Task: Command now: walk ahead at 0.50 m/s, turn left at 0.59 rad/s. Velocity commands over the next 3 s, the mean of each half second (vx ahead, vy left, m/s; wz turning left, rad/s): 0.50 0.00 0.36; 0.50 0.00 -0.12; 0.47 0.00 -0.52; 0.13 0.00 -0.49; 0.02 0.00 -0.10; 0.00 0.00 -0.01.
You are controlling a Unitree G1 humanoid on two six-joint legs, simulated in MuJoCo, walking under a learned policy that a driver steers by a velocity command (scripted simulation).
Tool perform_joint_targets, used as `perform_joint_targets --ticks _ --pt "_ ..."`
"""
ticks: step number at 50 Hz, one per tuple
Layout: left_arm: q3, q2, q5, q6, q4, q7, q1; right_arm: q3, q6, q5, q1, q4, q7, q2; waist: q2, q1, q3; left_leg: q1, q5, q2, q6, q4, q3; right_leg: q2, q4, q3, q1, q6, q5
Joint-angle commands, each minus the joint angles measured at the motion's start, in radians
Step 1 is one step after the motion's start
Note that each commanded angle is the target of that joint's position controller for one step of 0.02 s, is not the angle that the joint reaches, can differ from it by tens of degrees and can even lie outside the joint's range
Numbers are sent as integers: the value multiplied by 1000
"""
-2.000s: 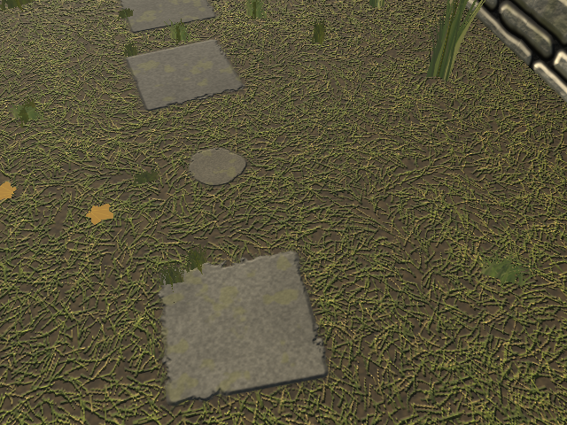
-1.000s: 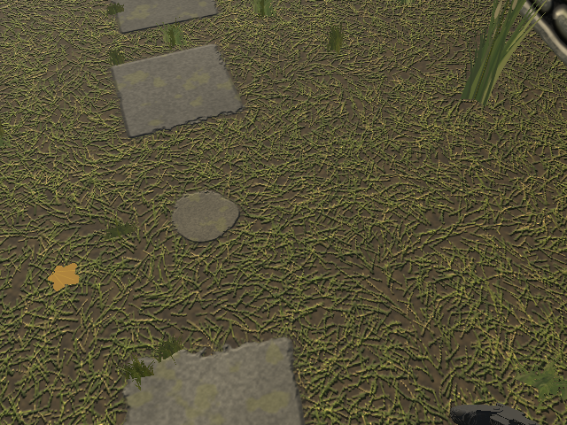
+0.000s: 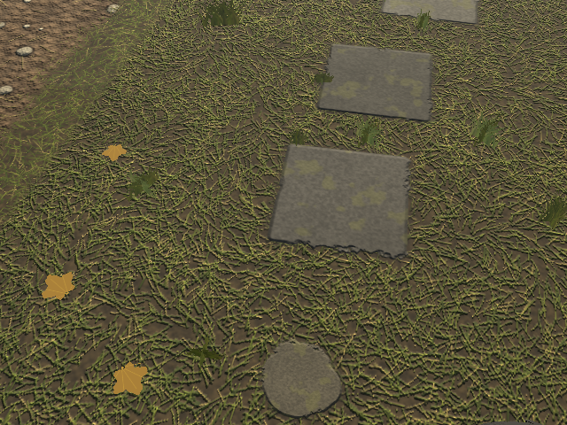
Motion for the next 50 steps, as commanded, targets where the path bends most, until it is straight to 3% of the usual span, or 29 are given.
perform_joint_targets --ticks 1,3,4,5,6,7,8,9,10,11,13,16,19,23,29,31,33,34,35,36,37,38,39,41,45,47,50 --pt "33 159 1 1 -38 12 14 -1 -11 -6 -101 -96 4 -43 -115 -15 45 39 -71 -25 35 -96 59 -284 -25 63 9 -107 558" --pt "38 187 3 17 -26 18 27 -8 -11 -12 -65 -92 -6 -57 -135 -37 6 139 -182 -87 72 -135 101 -289 114 19 54 -94 852" --pt "41 203 3 27 -22 20 31 -17 -14 -13 8 -73 -11 -72 -140 -68 -41 228 -222 -127 95 -159 110 -288 246 4 63 -91 965" --pt "42 211 -1 37 -27 21 24 -32 -23 -19 148 -31 -20 -94 -118 -128 -123 409 -204 -165 124 -224 106 -276 446 -19 5 -78 946" --pt "36 197 2 39 -53 19 19 -61 -29 -29 328 22 -38 -162 -37 -201 -236 682 -268 -71 174 -266 -54 -253 732 -23 -196 -46 682" --pt "5 62 -5 31 -131 -8 59 -84 -27 -18 320 7 -54 -273 218 -129 -331 1022 -300 261 305 -316 -580 -84 1079 4 -672 15 -240" --pt "26 156 1 22 -154 -9 -63 -83 -13 6 391 -10 -67 -261 73 -201 -369 1009 -252 310 326 -451 -783 -30 1182 203 -780 17 -249" --pt "23 147 -13 13 -174 -13 -141 -74 -11 12 340 20 -79 -226 23 -173 -213 903 -122 272 290 -460 -575 -92 1147 234 -835 3 -109" --pt "14 129 -17 4 -160 -12 -124 -59 -19 20 288 26 -80 -168 -14 -124 -125 748 27 230 252 -475 -467 -124 1046 232 -767 -2 -40" --pt "14 122 -5 12 -141 -12 -106 -47 -30 22 240 26 -80 -134 -41 -79 -82 644 123 176 213 -492 -379 -146 973 238 -691 0 -25" --pt "12 108 22 50 -112 -18 -41 -31 -52 28 207 30 -74 -96 -20 -28 -81 534 207 120 188 -531 -284 -152 911 236 -572 10 -18" --pt "13 91 22 72 -121 -33 -85 -33 -74 34 265 69 -68 -116 -14 -27 -43 510 228 88 178 -585 -229 -145 830 219 -606 21 63" --pt "16 94 17 75 -155 -35 -208 -32 -76 36 333 100 -69 -119 -4 -64 7 557 220 76 144 -615 -212 -147 719 214 -709 30 182" --pt "11 84 10 70 -187 -37 -327 -24 -80 34 402 135 -73 -111 10 -99 22 642 271 75 113 -609 -190 -123 575 204 -750 23 290" --pt "-3 76 7 56 -242 -41 -480 -13 -80 16 489 193 -93 -115 19 -135 63 782 427 116 115 -563 -181 -62 393 165 -735 -31 256" --pt "-1 85 4 48 -236 -37 -438 -13 -80 12 458 200 -100 -132 28 -97 48 793 609 125 105 -501 -162 -24 341 152 -631 -68 183" --pt "15 117 1 38 -177 -18 -260 -16 -82 5 428 206 -102 -153 43 -17 -48 786 853 110 83 -302 -141 44 300 134 -398 -107 111" --pt "26 138 9 28 -125 -6 -92 -15 -81 12 407 205 -99 -155 19 63 -136 699 777 79 68 -107 -112 28 235 155 -172 -136 170" --pt "47 216 31 24 -87 9 89 -5 -87 19 402 174 -97 -127 -69 122 -266 510 434 22 54 185 -67 -178 231 378 83 -191 89" --pt "70 300 37 29 -74 0 97 5 -86 46 529 173 -84 -41 -304 36 -344 145 -404 -191 6 548 -33 -425 132 896 304 -356 102" --pt "57 226 -10 38 -78 -15 7 -11 -86 9 453 170 -87 -126 -144 14 -253 43 -416 -129 25 604 -135 -373 59 939 215 -334 54" --pt "44 175 -19 39 -96 -20 -96 -12 -92 8 369 142 -81 -122 -100 -19 -115 13 -318 -74 23 565 -124 -342 41 773 73 -312 69" --pt "33 128 -12 36 -95 -26 -134 -7 -97 6 320 128 -77 -107 -45 -33 -55 31 -268 -41 16 512 -110 -295 12 682 -29 -293 169" --pt "20 94 -13 27 -67 -21 -134 -1 -77 -8 314 116 -68 -75 -68 -83 -24 109 -245 -4 -15 415 -102 -215 -24 559 -156 -251 292" --pt "37 149 -21 13 -42 -15 -79 8 -49 -11 246 79 -59 -52 -83 -93 -15 111 -208 8 -77 265 -61 -169 -70 485 -240 -264 331" --pt "40 154 -22 17 -36 -14 -49 12 -46 -7 135 38 -59 -54 -86 -67 20 71 -132 16 -103 143 -48 -151 -94 479 -257 -256 287" --pt "45 156 -21 21 -31 -16 1 19 -47 1 12 -3 -57 -48 -100 -22 17 78 -9 1 -119 -16 -44 -127 -75 474 -230 -222 294"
